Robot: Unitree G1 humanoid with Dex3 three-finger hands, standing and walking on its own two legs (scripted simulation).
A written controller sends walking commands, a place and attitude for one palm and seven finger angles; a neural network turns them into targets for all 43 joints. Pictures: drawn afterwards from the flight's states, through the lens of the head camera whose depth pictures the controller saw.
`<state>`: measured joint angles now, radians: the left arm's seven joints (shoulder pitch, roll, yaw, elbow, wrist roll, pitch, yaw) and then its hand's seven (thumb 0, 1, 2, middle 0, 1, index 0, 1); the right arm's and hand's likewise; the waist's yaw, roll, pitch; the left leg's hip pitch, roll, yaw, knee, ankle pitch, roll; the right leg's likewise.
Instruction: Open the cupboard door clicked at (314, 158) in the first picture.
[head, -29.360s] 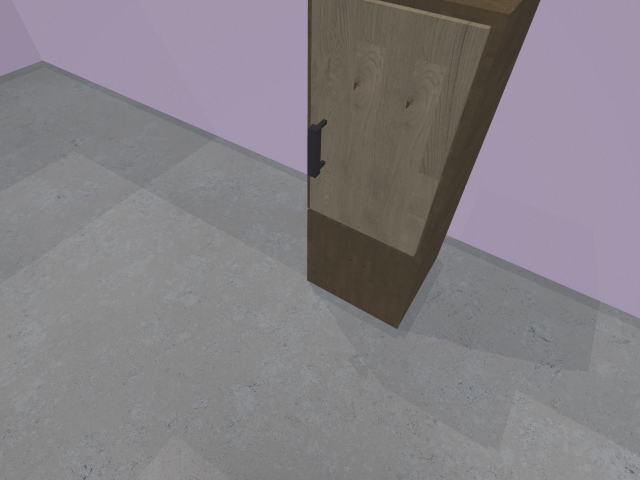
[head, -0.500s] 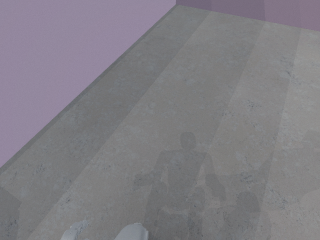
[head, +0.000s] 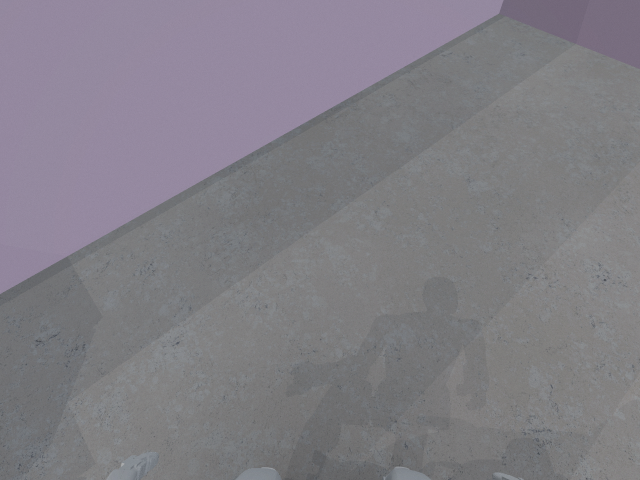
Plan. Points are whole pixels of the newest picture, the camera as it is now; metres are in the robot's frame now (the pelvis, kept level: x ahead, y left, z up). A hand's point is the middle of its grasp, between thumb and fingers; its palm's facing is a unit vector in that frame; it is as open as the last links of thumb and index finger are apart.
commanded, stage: turn to face it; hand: left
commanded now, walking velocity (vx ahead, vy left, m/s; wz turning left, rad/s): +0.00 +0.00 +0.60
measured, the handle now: out of the picture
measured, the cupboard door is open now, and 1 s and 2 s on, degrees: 47 47 47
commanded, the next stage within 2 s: none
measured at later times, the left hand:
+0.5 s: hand out of the picture +0.03 +0.21 -0.16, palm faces +0.34 -0.91 -0.25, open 7.3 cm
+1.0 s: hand out of the picture -0.03 +0.14 -0.17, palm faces +0.61 -0.76 -0.23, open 7.3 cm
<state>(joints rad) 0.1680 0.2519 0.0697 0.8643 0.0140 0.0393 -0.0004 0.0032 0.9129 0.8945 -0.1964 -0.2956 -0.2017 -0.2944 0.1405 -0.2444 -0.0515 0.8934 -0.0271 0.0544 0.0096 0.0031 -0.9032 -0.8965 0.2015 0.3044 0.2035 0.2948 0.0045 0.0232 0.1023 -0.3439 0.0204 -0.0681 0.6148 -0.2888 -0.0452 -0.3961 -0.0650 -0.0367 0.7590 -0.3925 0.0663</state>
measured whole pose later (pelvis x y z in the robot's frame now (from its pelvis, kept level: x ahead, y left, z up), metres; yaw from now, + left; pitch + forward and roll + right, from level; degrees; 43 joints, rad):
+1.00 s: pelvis +0.04 -0.05 +0.00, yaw +38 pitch +1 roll +1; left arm 0.23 0.21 0.05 0.88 0.02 0.02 0.01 0.00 0.91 0.89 -0.20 -0.30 -0.21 -0.30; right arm 0.11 -0.25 -0.06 0.88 -0.02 0.04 0.03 0.01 -0.91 -0.90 0.20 0.30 0.20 0.29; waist -0.01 -0.03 0.10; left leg -0.32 0.01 0.07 0.58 -0.22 0.01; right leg -0.28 -0.16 -0.22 0.73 -0.44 0.04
